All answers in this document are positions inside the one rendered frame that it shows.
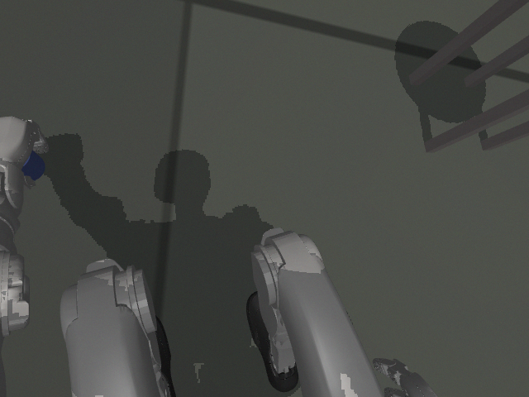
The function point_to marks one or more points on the tin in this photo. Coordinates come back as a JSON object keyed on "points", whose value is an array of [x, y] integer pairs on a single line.
{"points": [[34, 166]]}

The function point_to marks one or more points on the left robot arm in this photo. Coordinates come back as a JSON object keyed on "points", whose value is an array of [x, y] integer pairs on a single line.
{"points": [[14, 284]]}

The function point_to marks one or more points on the left robot foot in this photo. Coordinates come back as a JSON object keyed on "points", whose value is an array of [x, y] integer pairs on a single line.
{"points": [[165, 358]]}

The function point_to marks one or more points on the left robot hand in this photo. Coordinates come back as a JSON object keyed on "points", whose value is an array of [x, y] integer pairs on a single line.
{"points": [[18, 138]]}

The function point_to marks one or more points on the right robot foot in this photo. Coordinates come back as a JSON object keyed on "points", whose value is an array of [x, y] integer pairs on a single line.
{"points": [[281, 382]]}

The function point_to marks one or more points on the right robot hand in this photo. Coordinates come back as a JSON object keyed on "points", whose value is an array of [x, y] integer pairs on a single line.
{"points": [[412, 384]]}

